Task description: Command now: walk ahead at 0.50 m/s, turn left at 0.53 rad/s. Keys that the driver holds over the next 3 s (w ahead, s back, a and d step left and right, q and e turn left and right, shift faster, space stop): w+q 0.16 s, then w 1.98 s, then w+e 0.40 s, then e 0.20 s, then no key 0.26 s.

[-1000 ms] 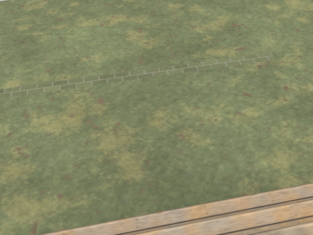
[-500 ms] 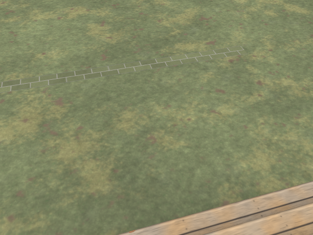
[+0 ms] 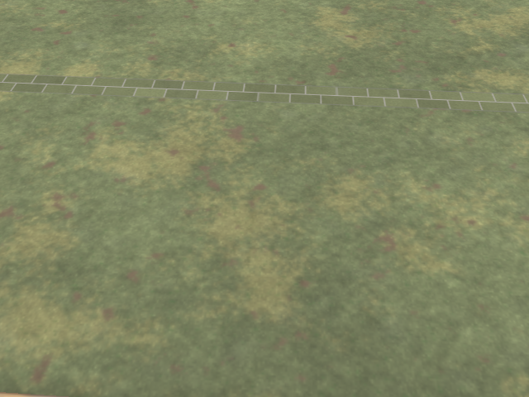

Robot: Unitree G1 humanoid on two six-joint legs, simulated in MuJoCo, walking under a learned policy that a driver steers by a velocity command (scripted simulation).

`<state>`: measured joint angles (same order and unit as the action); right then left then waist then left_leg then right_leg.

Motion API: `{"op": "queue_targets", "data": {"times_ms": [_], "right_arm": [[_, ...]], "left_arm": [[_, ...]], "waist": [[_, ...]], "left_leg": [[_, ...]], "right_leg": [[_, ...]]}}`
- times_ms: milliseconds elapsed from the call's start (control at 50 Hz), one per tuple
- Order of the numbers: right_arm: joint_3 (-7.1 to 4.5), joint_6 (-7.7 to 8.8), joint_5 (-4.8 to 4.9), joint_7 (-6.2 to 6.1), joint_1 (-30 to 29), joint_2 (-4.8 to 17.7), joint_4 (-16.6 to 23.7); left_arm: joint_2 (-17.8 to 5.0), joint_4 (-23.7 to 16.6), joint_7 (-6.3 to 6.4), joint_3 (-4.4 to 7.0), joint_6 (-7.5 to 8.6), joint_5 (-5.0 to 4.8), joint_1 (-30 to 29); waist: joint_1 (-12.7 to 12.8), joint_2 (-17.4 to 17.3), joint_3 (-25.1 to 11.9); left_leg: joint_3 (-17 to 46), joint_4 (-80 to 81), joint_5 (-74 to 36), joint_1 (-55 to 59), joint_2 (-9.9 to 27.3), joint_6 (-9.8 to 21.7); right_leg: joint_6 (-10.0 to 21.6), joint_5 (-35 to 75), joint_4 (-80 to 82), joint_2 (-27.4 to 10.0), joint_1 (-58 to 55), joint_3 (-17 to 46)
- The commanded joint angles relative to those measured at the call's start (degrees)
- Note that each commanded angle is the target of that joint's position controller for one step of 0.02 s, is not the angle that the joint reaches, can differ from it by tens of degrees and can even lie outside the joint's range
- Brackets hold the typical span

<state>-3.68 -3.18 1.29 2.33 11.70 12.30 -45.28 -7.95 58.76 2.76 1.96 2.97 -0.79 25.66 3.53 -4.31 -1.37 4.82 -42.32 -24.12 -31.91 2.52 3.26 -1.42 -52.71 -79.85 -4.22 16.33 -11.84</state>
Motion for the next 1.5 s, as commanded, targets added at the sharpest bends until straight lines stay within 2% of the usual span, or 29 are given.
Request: {"op": "queue_targets", "data": {"times_ms": [20,40,60,120,140,200,240,340,440,500,520,540,580,600,660,760,900,980,1000,1020,1040,1080,1100,1140,1180,1240,1380,1440,1500], "right_arm": [[-3.41,0.93,-0.47,-0.32,19.60,7.15,-4.17],[-3.47,1.24,-0.87,-0.72,27.03,8.27,-8.04],[-1.20,2.67,-0.70,0.34,23.25,9.04,-7.41],[-0.69,2.11,-0.05,0.09,21.47,5.12,-6.94],[-3.19,2.67,-0.17,-0.14,20.43,14.05,-7.65],[1.77,3.86,-1.94,-3.43,8.12,0.75,-3.95],[1.23,4.32,-2.22,-4.85,7.01,5.47,-4.34],[1.50,5.55,1.02,-7.59,14.78,2.85,-6.19],[1.05,4.94,1.23,-6.09,15.62,1.34,-6.41],[0.35,5.31,1.40,-5.08,4.57,1.48,-6.84],[1.45,6.62,0.18,-4.04,10.81,-5.31,-4.82],[1.98,7.28,1.36,-3.43,16.66,-4.95,-2.33],[1.84,5.58,3.00,-3.96,9.73,-2.27,-0.69],[2.62,4.70,3.53,-4.28,4.42,-3.71,2.03],[2.66,2.02,-0.95,-4.28,-0.98,-1.95,5.31],[0.97,4.51,-1.44,-1.68,-10.32,1.45,7.21],[0.39,4.51,-0.60,2.52,-11.90,0.30,9.58],[-3.02,6.46,0.23,1.09,16.24,6.01,-2.98],[-3.62,6.18,-1.12,0.83,31.01,6.62,-8.02],[-1.34,6.29,-2.54,0.90,31.08,5.19,-9.55],[0.22,6.02,-0.59,1.22,26.50,1.53,-8.19],[1.89,6.19,-1.00,2.68,16.91,-2.16,-7.34],[-1.33,6.89,-1.89,0.67,12.70,8.14,-7.88],[1.52,8.31,-1.79,-2.32,4.64,1.95,-6.15],[-0.44,8.31,-2.65,-4.62,7.24,8.63,-7.86],[1.50,8.91,0.88,-6.81,13.01,2.00,-9.80],[0.73,6.30,0.75,-7.53,19.46,2.20,-10.08],[-0.46,5.78,-0.85,-6.67,16.66,3.74,-11.44],[0.76,10.47,1.20,-2.92,21.65,1.10,-9.53]], "left_arm": [[-8.69,-1.67,-0.18,2.73,0.25,-0.88,-4.78],[-9.37,-2.61,0.36,3.54,0.68,0.92,-6.80],[-4.27,-7.40,-0.79,2.36,2.46,1.79,1.74],[-7.03,-15.35,-0.55,2.28,1.95,-0.75,-11.44],[-1.73,-19.77,-0.45,0.42,1.43,-2.83,-11.61],[-5.95,-17.76,0.61,1.87,-2.23,0.11,-13.00],[-5.93,-13.57,-0.01,2.27,-1.93,1.99,-3.43],[-5.28,-23.11,-2.79,1.65,-1.27,2.38,-23.87],[-10.13,-17.62,-4.65,3.36,-0.86,1.47,-7.24],[-9.64,-5.10,-4.90,4.68,-0.27,1.36,28.16],[-5.68,-1.97,-6.48,1.94,0.15,1.87,29.36],[-6.19,-2.80,-6.93,1.32,-0.23,0.95,23.45],[-3.94,-2.46,-8.14,-0.02,-0.18,1.61,17.13],[-10.44,-3.45,-6.69,1.25,0.34,3.04,10.32],[-7.07,-6.28,-0.95,-1.81,0.24,3.54,-1.95],[-4.11,-2.71,2.27,-2.12,1.27,-1.61,11.48],[-5.72,-2.61,1.20,-0.29,-0.80,-0.24,9.72],[-7.70,-1.97,-0.98,1.68,-0.19,-1.01,1.95],[-7.44,-2.12,-1.66,1.82,1.29,-0.87,-2.17],[-0.16,-2.33,-2.66,0.91,2.06,-1.14,7.08],[-3.92,-4.76,-2.77,0.79,2.13,-1.28,8.05],[-5.99,-8.32,-1.74,2.14,1.09,-1.29,-0.41],[-4.13,-11.33,-0.72,1.56,0.89,-2.93,-2.21],[-7.55,-13.94,-0.27,2.29,-0.49,-1.33,-9.66],[-4.23,-11.50,-0.99,1.55,-0.46,1.08,-6.06],[-5.64,-15.19,-3.65,1.97,-0.12,1.65,-18.22],[-6.26,-20.47,-6.68,1.09,-0.28,-0.99,-28.65],[-9.93,-12.98,-6.57,3.38,0.82,-1.38,-9.16],[-15.43,-4.59,-5.38,4.32,0.50,0.39,11.47]], "waist": [[-11.86,6.69,0.86],[-16.63,-10.45,3.11],[-6.64,-26.85,-0.34],[-6.58,10.05,-7.97],[-3.79,-2.25,-9.78],[1.73,8.92,1.95],[4.41,3.83,-1.36],[-5.31,3.16,4.08],[-2.18,-2.50,3.68],[15.32,7.67,0.96],[7.14,25.50,2.48],[0.14,29.65,1.67],[-2.77,5.38,2.11],[-5.65,8.82,3.89],[-10.11,1.65,9.57],[-1.74,6.19,8.11],[3.82,9.71,8.89],[-9.17,9.08,0.04],[-17.44,0.34,0.06],[-11.09,-14.37,-2.55],[-8.73,-14.28,-6.76],[-5.02,5.93,-3.10],[-1.61,-11.17,-3.13],[0.62,3.38,6.73],[1.32,1.68,1.20],[-2.98,3.39,1.79],[-10.43,1.82,7.35],[-2.03,3.64,2.29],[3.38,28.50,-12.64]], "left_leg": [[-7.11,24.88,5.90,26.35,-0.67,5.73],[-4.55,24.08,-9.13,39.17,0.99,9.26],[6.76,0.55,-34.62,52.57,3.43,13.10],[22.81,6.44,7.59,42.10,7.52,17.71],[44.81,11.91,22.71,40.38,18.96,25.21],[28.32,6.58,26.58,7.09,8.15,14.96],[21.36,3.61,12.45,-3.11,4.67,12.32],[12.31,-2.34,49.39,-7.87,-5.23,8.77],[20.95,-26.06,35.15,8.27,-1.27,10.24],[9.92,-76.20,30.15,-13.20,-13.77,3.68],[9.73,-96.86,76.19,-37.66,-21.47,1.30],[10.05,-92.12,73.18,-44.19,-16.75,1.65],[6.51,-79.93,59.46,-42.67,-8.70,2.79],[11.21,-66.88,49.23,-43.76,-4.81,2.64],[5.11,-36.50,23.28,-22.33,1.00,-4.64],[5.41,-5.95,-9.16,-24.56,2.73,-4.16],[-0.31,7.51,-6.58,-2.20,-0.89,-3.77],[-3.92,24.14,-2.78,28.75,2.20,0.42],[-3.92,27.70,-5.53,42.93,4.05,3.74],[2.16,0.66,-30.92,61.13,13.46,9.54],[7.01,-0.64,-26.91,59.19,14.05,10.37],[7.75,10.22,5.16,35.37,11.07,9.59],[28.83,13.91,22.42,27.51,22.72,16.96],[20.63,16.19,17.60,6.02,17.86,14.81],[15.63,12.79,15.70,3.34,12.31,12.83],[5.91,8.14,40.98,1.09,3.83,8.51],[9.44,-9.58,43.47,18.85,4.51,6.36],[8.59,-31.57,36.36,14.45,3.02,4.11],[4.26,-81.75,73.91,-34.01,-6.52,-1.88]], "right_leg": [[2.51,59.34,-15.86,-5.65,7.10,7.17],[0.43,22.88,-46.79,2.46,23.26,2.12],[-0.02,3.99,-50.07,4.83,46.12,11.51],[0.83,12.57,-36.78,0.27,51.38,15.27],[0.16,13.69,-34.70,-0.13,56.86,18.92],[-3.43,43.16,3.88,-1.63,40.81,21.16],[-3.95,60.08,1.04,1.36,22.30,16.78],[-2.69,87.93,42.20,4.87,8.77,15.28],[0.02,73.40,34.08,2.45,15.04,18.25],[8.74,80.05,59.73,-4.57,-28.39,15.46],[13.30,105.54,37.98,-9.09,-39.09,24.31],[14.27,112.87,37.62,-11.20,-36.89,29.79],[17.36,76.74,45.25,-13.93,-19.44,33.83],[19.20,50.37,51.05,-18.84,-9.10,47.08],[15.76,48.19,55.15,-10.65,18.35,39.25],[11.41,36.03,42.78,-3.72,-1.33,30.22],[12.97,33.27,29.51,-0.89,3.17,26.14],[10.79,60.69,-5.03,1.59,5.71,25.78],[7.12,44.83,-30.03,8.53,18.08,22.10],[5.21,0.35,-48.18,14.72,46.08,23.39],[5.10,6.54,-39.89,9.26,51.62,24.79],[7.18,27.00,-25.53,3.68,45.82,18.34],[5.43,32.45,-17.56,0.46,45.98,23.51],[-0.80,42.73,5.61,-3.89,38.06,24.39],[-2.18,55.00,8.78,-2.50,27.38,19.30],[0.15,86.58,35.64,0.06,18.93,18.90],[2.35,80.21,58.56,-2.69,20.97,19.92],[6.20,83.45,68.47,-5.38,-3.43,16.25],[13.60,104.73,35.71,-12.42,-48.81,22.44]]}}
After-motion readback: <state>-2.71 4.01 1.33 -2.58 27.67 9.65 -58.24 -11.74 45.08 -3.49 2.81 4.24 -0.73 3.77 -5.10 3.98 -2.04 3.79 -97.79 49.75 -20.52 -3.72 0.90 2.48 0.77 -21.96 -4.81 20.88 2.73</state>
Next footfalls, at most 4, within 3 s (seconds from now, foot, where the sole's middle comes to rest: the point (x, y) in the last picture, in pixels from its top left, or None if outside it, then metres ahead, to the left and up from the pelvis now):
0.02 left None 0.11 0.11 -0.83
0.50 right None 0.35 -0.11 -1.04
1.00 left None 0.58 0.21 -1.24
1.46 right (285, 363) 0.96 0.01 -1.45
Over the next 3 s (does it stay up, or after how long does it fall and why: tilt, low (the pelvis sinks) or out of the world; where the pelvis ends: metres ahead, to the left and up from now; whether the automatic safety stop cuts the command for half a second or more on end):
stays up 1.61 0.17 -0.68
